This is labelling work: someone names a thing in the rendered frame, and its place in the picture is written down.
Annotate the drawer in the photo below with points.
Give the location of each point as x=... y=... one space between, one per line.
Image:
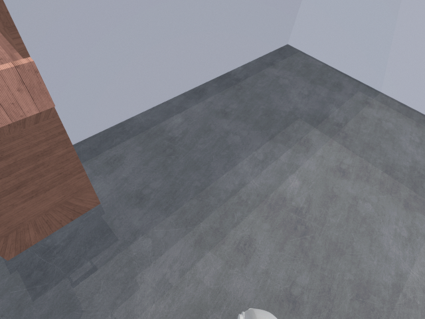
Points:
x=23 y=92

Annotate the cabinet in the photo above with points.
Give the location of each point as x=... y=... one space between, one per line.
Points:
x=43 y=185

